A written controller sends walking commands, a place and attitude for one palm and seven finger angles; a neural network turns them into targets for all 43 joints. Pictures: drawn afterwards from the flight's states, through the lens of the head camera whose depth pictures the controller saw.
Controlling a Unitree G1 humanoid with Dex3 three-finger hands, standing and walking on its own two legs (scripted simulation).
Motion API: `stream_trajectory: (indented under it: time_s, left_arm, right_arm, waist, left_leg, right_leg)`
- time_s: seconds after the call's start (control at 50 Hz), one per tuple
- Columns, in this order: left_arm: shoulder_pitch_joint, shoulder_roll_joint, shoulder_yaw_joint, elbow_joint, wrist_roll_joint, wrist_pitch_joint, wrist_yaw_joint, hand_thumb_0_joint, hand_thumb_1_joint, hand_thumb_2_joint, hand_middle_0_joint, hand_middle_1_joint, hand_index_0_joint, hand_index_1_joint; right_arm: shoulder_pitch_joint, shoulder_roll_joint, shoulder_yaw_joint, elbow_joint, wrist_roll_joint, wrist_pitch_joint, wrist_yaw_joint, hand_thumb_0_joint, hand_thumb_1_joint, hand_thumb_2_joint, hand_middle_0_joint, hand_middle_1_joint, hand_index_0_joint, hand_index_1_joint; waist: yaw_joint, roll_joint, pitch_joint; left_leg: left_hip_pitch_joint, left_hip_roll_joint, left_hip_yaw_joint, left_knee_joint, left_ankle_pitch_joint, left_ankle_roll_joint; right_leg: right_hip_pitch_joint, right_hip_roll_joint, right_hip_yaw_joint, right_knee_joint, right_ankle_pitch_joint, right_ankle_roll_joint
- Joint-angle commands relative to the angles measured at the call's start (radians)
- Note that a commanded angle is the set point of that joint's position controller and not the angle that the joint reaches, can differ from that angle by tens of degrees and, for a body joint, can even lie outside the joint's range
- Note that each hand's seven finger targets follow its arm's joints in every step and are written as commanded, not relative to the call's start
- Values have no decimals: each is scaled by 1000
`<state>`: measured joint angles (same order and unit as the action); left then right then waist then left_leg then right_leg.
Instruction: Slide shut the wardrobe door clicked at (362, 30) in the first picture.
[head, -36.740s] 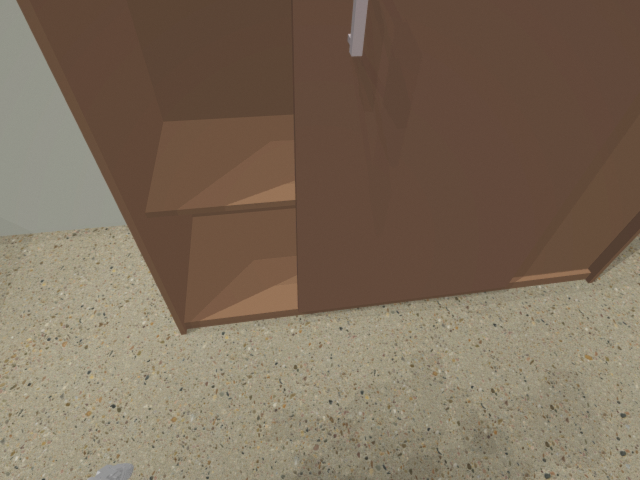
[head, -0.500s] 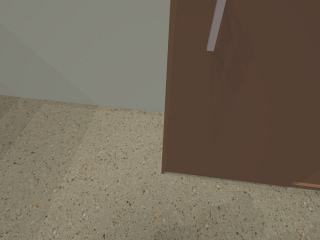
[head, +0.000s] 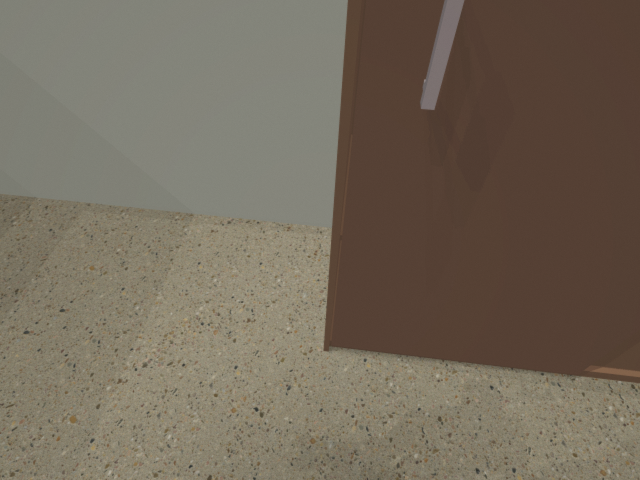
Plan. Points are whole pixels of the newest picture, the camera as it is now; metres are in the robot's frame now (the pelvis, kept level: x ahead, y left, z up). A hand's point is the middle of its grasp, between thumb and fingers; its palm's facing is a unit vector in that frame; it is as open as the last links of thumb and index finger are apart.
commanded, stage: stand and wait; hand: right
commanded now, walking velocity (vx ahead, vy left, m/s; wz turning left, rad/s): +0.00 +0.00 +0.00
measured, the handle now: (440, 42) +0.60 -0.11 +0.26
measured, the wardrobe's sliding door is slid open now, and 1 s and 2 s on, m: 0.00 0.00 0.00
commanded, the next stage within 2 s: none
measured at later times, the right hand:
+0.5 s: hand out of the picture +0.08 -0.22 -0.16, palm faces -0.02 +0.95 -0.31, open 7.4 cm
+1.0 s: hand out of the picture +0.09 -0.21 -0.16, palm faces -0.03 +0.95 -0.31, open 7.4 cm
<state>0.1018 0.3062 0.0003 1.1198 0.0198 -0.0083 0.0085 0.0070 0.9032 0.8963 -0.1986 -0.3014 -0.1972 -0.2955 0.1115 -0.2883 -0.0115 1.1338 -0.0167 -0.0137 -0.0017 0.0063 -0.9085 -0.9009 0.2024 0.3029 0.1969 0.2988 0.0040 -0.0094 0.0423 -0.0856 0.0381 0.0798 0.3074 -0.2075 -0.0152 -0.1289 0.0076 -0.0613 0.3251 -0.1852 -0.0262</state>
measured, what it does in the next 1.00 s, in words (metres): stands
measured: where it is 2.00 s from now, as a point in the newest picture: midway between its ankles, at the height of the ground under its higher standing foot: outside the picture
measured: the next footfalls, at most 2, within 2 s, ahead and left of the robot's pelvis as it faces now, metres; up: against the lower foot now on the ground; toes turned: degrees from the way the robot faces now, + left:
none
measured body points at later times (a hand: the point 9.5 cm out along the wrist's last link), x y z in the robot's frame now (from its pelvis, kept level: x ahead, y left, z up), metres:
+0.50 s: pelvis +0.01 +0.02 +0.00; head +0.03 +0.02 +0.45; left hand +0.08 +0.30 -0.15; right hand +0.09 -0.27 -0.14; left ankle -0.03 +0.12 -0.75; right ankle -0.01 -0.10 -0.75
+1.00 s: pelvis +0.01 +0.03 +0.00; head +0.03 +0.03 +0.45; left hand +0.08 +0.31 -0.14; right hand +0.09 -0.25 -0.14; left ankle -0.03 +0.12 -0.75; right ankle -0.01 -0.10 -0.75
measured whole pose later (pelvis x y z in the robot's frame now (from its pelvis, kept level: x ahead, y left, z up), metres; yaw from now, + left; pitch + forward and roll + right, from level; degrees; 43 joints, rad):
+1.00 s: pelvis +0.01 +0.03 +0.00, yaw +1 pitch -1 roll +0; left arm 0.11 0.31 0.00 1.13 0.02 0.00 0.01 0.01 0.90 0.90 -0.20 -0.30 -0.20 -0.30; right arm 0.11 -0.29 -0.01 1.13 -0.01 -0.02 0.00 0.01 -0.91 -0.90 0.20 0.30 0.20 0.30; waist 0.01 -0.01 0.05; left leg -0.05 0.00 0.08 0.27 -0.21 0.02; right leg -0.09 -0.03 -0.06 0.29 -0.19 0.01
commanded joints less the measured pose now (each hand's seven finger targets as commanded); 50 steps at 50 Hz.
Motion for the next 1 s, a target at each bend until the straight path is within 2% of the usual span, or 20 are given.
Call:
stream_trajectory:
  time_s: [0.0, 0.16, 0.18, 0.24, 0.28, 0.32, 0.34, 0.4, 0.54, 0.6, 0.64, 0.88, 0.94, 0.98]
  left_arm:
    - [-18, 182, 34, -49, -2, -19, 11, 0, 900, 900, -200, -300, -200, -300]
    - [-31, 189, 32, -50, -3, -18, 10, 0, 900, 900, -200, -300, -200, -300]
    - [-29, 191, 31, -51, -2, -18, 10, 0, 900, 900, -200, -300, -200, -300]
    - [-23, 191, 31, -51, -5, -19, 12, 0, 900, 900, -200, -300, -200, -300]
    - [-26, 191, 32, -49, -3, -19, 13, 0, 900, 900, -200, -300, -200, -300]
    - [-23, 189, 32, -46, -4, -18, 13, 0, 900, 900, -200, -300, -200, -300]
    - [-20, 190, 31, -49, -5, -18, 14, 0, 900, 900, -200, -300, -200, -300]
    - [-15, 188, 32, -44, -3, -17, 15, 0, 900, 900, -200, -300, -200, -300]
    - [-10, 184, 31, -43, -6, -16, 17, 0, 900, 900, -200, -300, -200, -300]
    - [-10, 181, 32, -39, -3, -17, 17, 0, 900, 900, -200, -300, -200, -300]
    - [-6, 183, 32, -42, -6, -16, 18, 0, 900, 900, -200, -300, -200, -300]
    - [-14, 188, 34, -42, -4, -15, 16, 0, 900, 900, -200, -300, -200, -300]
    - [-15, 193, 36, -45, -5, -15, 16, 0, 900, 900, -200, -300, -200, -300]
    - [-14, 195, 36, -43, -4, -15, 16, 0, 900, 900, -200, -300, -200, -300]
  right_arm:
    - [-23, -188, -36, -52, 6, -20, -11, 0, -900, -900, 200, 300, 200, 300]
    - [-30, -196, -36, -54, 5, -20, -10, 0, -900, -900, 200, 300, 200, 300]
    - [-30, -196, -35, -53, 6, -20, -10, 0, -900, -900, 200, 300, 200, 300]
    - [-25, -199, -37, -56, 6, -24, -11, 0, -900, -900, 200, 300, 200, 300]
    - [-31, -199, -36, -56, 7, -23, -12, 0, -900, -900, 200, 300, 200, 300]
    - [-30, -200, -36, -55, 7, -23, -12, 0, -900, -900, 200, 300, 200, 300]
    - [-19, -200, -38, -56, 7, -24, -12, 0, -900, -900, 200, 300, 200, 300]
    - [-25, -199, -37, -54, 8, -24, -14, 0, -900, -900, 200, 300, 200, 300]
    - [-19, -197, -39, -56, 7, -24, -15, 0, -900, -900, 200, 300, 200, 300]
    - [-21, -197, -38, -52, 9, -24, -16, 0, -900, -900, 200, 300, 200, 300]
    - [-16, -200, -39, -55, 8, -26, -17, 0, -900, -900, 200, 300, 200, 300]
    - [-27, -203, -38, -54, 9, -25, -15, 0, -900, -900, 200, 300, 200, 300]
    - [-24, -207, -39, -56, 8, -27, -15, 0, -900, -900, 200, 300, 200, 300]
    - [-29, -210, -39, -56, 8, -28, -15, 0, -900, -900, 200, 300, 200, 300]
  waist:
    - [2, 5, -84]
    - [1, 11, -72]
    - [0, 2, -72]
    - [0, 27, -96]
    - [2, 8, -92]
    - [2, 14, -94]
    - [0, 37, -99]
    - [3, 15, -98]
    - [0, 26, -86]
    - [2, 10, -96]
    - [1, 26, -101]
    - [3, 12, -70]
    - [1, 30, -83]
    - [4, 18, -91]
  left_leg:
    - [11, 111, -94, -37, 195, 40]
    - [9, 112, -97, -50, 187, 41]
    - [10, 113, -99, -50, 197, 43]
    - [27, 111, -95, -47, 236, 45]
    - [25, 114, -97, -42, 257, 45]
    - [32, 114, -98, -44, 257, 46]
    - [33, 111, -93, -48, 266, 47]
    - [38, 114, -98, -44, 283, 49]
    - [39, 110, -98, -49, 289, 51]
    - [43, 113, -101, -44, 310, 51]
    - [50, 111, -100, -44, 326, 51]
    - [33, 111, -112, -61, 285, 52]
    - [36, 110, -110, -60, 301, 51]
    - [40, 113, -113, -60, 304, 52]
  right_leg:
    - [55, -143, 126, -46, 250, 5]
    - [56, -144, 123, -53, 231, 7]
    - [58, -145, 122, -53, 238, 7]
    - [70, -147, 118, -45, 261, 6]
    - [76, -147, 116, -42, 279, 9]
    - [73, -147, 115, -46, 272, 9]
    - [79, -149, 113, -40, 275, 7]
    - [78, -148, 110, -40, 279, 10]
    - [76, -150, 107, -41, 272, 11]
    - [86, -151, 102, -39, 289, 12]
    - [88, -151, 103, -35, 292, 13]
    - [79, -153, 103, -51, 241, 17]
    - [91, -154, 101, -46, 253, 15]
    - [92, -155, 101, -47, 251, 16]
